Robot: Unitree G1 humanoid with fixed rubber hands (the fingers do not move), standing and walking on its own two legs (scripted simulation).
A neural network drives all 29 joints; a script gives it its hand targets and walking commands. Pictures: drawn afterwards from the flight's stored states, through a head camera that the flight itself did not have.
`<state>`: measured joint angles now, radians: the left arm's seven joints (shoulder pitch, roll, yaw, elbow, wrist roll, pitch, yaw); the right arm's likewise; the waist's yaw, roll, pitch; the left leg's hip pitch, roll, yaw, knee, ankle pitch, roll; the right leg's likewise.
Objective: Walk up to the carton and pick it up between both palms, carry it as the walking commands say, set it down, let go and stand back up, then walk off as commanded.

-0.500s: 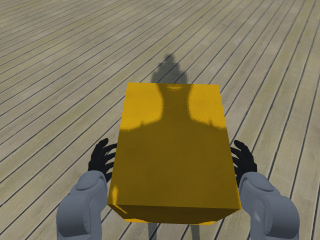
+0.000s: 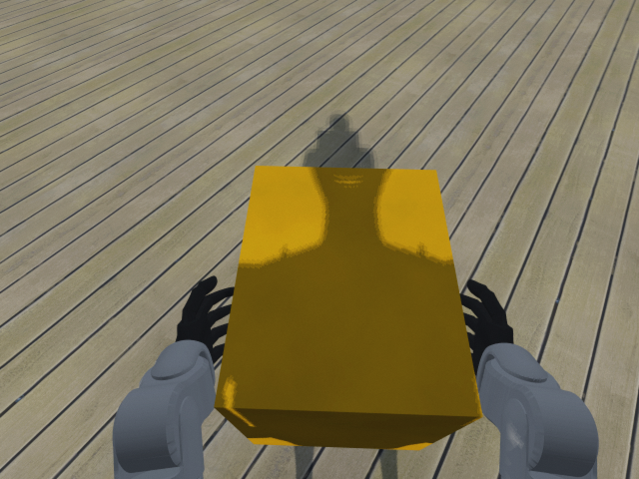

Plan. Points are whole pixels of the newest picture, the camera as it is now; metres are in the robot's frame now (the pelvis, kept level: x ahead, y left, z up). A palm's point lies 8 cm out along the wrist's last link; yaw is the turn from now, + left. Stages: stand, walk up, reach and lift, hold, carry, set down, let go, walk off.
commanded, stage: carry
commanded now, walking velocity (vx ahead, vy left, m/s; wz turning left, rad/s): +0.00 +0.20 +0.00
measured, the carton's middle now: (340, 313) +0.31 -0.01 +0.03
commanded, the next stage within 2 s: none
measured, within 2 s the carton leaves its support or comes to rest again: neither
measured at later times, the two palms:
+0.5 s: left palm (215, 365) +0.22 +0.13 +0.10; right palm (524, 374) +0.21 -0.18 +0.09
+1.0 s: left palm (218, 365) +0.22 +0.12 +0.10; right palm (528, 374) +0.21 -0.19 +0.09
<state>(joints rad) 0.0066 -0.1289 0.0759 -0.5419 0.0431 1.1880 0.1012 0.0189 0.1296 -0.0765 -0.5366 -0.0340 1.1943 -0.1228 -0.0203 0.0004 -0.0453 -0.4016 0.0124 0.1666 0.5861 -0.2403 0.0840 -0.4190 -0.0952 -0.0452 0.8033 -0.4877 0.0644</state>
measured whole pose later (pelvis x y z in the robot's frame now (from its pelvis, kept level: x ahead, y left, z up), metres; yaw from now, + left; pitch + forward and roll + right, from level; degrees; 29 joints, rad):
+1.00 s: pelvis -0.02 -0.02 +0.00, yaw +0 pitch +3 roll +1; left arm 0.01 -0.13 0.08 -0.52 0.04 1.19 0.09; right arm 0.02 0.13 -0.08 -0.54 -0.05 1.22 -0.13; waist -0.01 0.02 -0.09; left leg -0.41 0.03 0.17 0.52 -0.17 0.06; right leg -0.33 -0.05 -0.05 0.60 -0.33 0.01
